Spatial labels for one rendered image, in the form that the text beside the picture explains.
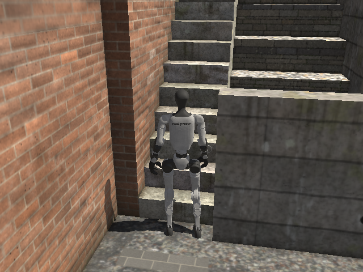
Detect stairs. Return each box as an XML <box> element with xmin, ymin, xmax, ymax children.
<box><xmin>138</xmin><ymin>0</ymin><xmax>238</xmax><ymax>226</ymax></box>

